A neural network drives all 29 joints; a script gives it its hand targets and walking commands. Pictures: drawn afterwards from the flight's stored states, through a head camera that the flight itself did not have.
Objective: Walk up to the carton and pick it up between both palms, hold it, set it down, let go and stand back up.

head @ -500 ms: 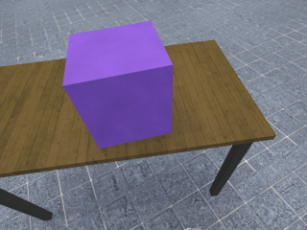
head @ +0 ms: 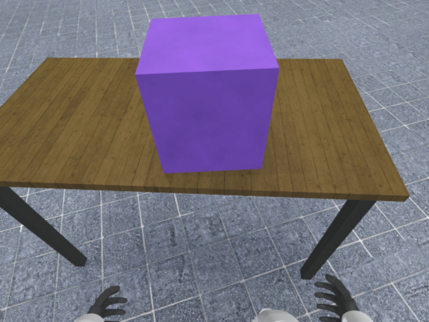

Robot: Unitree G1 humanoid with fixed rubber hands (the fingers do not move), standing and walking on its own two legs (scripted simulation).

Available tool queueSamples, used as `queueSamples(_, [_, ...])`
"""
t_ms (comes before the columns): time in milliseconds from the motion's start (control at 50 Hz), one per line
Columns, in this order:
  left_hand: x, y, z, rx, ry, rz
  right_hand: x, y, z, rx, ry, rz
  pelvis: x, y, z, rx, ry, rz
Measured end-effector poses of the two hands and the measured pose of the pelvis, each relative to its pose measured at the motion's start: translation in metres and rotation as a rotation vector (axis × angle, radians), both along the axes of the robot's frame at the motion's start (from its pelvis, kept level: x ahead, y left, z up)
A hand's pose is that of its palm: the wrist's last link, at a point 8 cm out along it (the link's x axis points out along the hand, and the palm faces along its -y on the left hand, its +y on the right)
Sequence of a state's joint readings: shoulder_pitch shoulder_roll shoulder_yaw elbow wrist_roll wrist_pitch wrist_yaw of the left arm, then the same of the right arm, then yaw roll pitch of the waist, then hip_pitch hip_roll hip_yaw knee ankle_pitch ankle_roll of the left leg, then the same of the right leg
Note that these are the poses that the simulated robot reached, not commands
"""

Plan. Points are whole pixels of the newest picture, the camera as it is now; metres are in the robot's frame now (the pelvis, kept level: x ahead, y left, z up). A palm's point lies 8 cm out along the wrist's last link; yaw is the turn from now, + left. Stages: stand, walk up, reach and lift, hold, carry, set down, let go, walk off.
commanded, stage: reach and lift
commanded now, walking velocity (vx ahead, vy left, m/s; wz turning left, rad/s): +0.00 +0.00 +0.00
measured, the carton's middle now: (209, 97) +0.57 +0.00 +0.11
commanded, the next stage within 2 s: none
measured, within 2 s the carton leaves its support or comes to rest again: neither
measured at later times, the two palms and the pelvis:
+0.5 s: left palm (87, 320) +0.16 +0.24 -0.03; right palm (344, 288) +0.18 -0.21 -0.04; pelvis +0.02 -0.02 +0.03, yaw +5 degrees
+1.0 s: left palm (71, 283) +0.21 +0.26 +0.02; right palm (324, 263) +0.21 -0.18 +0.00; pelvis +0.05 +0.02 +0.04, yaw +3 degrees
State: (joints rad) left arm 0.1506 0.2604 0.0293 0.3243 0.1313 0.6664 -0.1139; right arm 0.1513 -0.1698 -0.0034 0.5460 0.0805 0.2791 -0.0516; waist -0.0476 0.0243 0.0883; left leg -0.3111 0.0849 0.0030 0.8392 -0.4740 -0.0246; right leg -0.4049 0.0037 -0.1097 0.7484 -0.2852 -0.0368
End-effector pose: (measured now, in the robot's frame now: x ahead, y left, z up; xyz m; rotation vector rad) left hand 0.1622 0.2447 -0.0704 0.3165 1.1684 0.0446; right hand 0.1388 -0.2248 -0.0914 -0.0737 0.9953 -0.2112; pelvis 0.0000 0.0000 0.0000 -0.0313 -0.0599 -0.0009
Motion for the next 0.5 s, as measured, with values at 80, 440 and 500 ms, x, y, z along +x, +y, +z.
queueSamples(80, [-0.017,0.012,0.000,0.019,-0.017,0.063,-0.014,0.016,-0.007,0.023,0.053,0.026,-0.009,-0.007,0.001,-0.002,0.004,0.044])
queueSamples(440, [0.003,-0.006,0.047,-0.066,-0.252,0.118,0.029,0.014,0.048,-0.007,-0.154,0.079,0.015,-0.015,0.024,0.022,-0.065,0.104])
queueSamples(500, [0.002,-0.006,0.045,-0.070,-0.245,0.128,0.037,0.014,0.056,-0.005,-0.157,0.079,0.020,-0.017,0.028,0.028,-0.060,0.098])
